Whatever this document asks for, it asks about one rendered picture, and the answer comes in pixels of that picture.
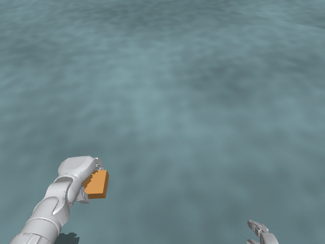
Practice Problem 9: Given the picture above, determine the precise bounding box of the small box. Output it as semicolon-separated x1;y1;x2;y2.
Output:
82;170;109;199

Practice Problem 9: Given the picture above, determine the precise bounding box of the left robot arm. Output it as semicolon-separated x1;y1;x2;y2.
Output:
9;174;82;244

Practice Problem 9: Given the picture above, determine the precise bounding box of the left robot hand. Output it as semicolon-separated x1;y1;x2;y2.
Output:
58;156;104;204

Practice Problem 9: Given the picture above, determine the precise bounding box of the right robot hand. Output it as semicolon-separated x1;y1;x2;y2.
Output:
246;220;279;244

